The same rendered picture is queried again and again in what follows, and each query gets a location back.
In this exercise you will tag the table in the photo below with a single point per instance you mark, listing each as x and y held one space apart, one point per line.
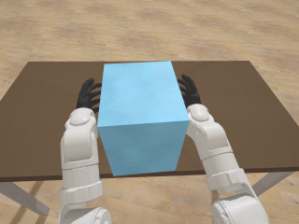
262 134

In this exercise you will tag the robot right hand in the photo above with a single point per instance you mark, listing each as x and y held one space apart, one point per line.
191 96

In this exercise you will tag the carton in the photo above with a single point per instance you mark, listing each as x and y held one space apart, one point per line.
142 118

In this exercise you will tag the robot left hand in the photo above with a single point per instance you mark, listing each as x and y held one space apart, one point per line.
85 95

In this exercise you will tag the robot right upper arm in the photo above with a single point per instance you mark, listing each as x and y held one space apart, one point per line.
241 208

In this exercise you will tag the robot left upper arm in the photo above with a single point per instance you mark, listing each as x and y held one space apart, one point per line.
94 215

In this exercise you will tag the robot left forearm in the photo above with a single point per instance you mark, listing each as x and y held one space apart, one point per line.
79 160

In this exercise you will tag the robot right forearm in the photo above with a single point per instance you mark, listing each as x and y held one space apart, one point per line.
222 171

